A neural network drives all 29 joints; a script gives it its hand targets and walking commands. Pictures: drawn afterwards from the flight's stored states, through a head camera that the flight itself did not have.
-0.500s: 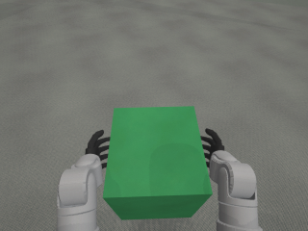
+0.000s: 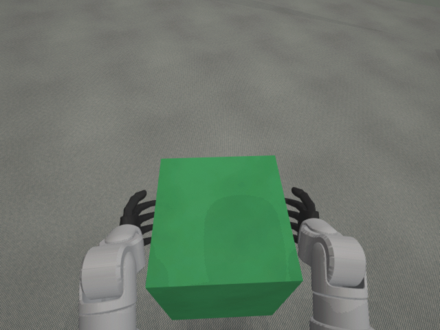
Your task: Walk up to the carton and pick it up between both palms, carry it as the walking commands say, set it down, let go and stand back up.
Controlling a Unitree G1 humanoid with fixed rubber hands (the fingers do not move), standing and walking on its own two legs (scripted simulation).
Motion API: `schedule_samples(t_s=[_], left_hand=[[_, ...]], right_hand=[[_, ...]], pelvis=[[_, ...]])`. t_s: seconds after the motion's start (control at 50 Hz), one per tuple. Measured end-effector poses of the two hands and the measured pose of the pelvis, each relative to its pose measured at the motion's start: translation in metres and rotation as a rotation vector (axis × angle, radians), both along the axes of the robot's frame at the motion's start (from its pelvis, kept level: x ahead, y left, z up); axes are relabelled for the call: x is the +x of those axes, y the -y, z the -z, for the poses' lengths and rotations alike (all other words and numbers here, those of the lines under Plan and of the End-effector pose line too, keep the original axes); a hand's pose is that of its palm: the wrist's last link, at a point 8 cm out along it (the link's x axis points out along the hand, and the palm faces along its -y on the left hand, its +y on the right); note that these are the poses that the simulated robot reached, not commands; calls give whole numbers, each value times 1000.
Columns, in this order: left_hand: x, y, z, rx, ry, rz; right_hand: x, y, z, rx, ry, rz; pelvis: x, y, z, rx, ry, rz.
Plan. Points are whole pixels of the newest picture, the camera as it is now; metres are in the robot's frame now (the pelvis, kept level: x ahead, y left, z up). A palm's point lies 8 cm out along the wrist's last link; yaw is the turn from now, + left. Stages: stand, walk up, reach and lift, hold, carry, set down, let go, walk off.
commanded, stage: carry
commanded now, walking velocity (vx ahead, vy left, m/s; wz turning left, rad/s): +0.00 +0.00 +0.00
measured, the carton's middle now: (220, 242) +0.28 -0.01 +0.00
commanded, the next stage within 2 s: none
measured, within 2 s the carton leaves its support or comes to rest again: neither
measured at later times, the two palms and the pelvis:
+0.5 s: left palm (101, 268) +0.23 +0.18 +0.04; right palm (284, 265) +0.22 -0.10 +0.05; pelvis -0.04 +0.05 -0.01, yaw -1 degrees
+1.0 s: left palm (74, 253) +0.26 +0.24 +0.03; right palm (246, 249) +0.26 -0.05 +0.03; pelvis -0.01 +0.10 -0.02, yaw -1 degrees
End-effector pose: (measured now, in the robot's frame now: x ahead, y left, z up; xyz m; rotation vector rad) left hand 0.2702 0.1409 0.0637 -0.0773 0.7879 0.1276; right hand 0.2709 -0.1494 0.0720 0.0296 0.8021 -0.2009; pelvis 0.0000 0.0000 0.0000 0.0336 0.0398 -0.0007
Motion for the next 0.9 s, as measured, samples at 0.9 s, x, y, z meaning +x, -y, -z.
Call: schedule_samples(t_s=[0.9], left_hand=[[-21, -90, 28, 36, 40, 37]], right_hand=[[-24, -90, 30, 4, 39, 7]], pelvis=[[-23, -95, 17, -36, 13, 27]])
